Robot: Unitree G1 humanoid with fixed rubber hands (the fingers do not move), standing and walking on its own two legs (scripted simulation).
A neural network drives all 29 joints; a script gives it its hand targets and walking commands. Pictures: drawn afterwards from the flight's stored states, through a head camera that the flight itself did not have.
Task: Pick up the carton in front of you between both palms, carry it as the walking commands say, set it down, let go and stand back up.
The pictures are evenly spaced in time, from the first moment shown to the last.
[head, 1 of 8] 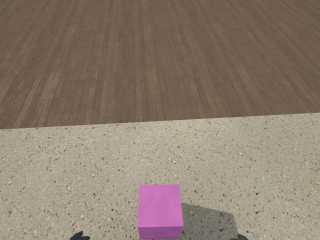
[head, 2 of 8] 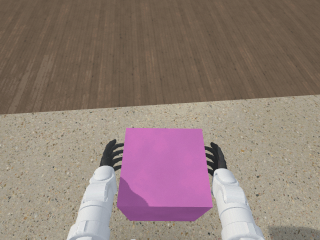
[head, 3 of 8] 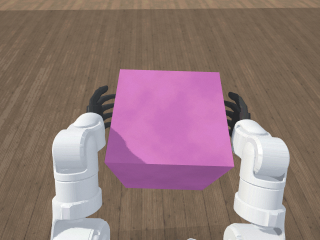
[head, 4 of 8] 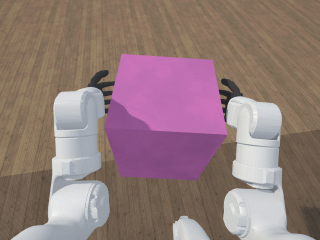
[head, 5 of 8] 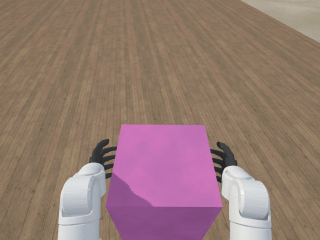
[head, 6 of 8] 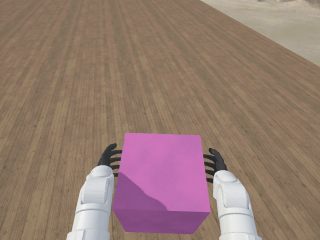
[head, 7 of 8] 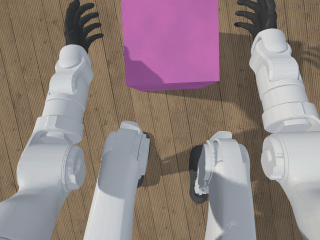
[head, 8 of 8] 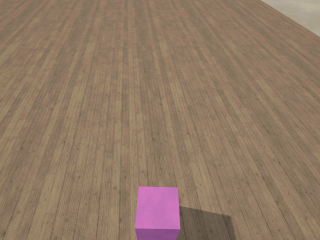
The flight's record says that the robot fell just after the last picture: no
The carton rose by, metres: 0.94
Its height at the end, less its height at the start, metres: +0.22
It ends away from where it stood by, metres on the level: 5.90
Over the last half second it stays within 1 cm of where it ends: yes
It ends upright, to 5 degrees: yes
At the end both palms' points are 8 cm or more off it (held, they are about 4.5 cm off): yes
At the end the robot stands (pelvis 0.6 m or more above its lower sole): yes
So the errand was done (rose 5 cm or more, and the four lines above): yes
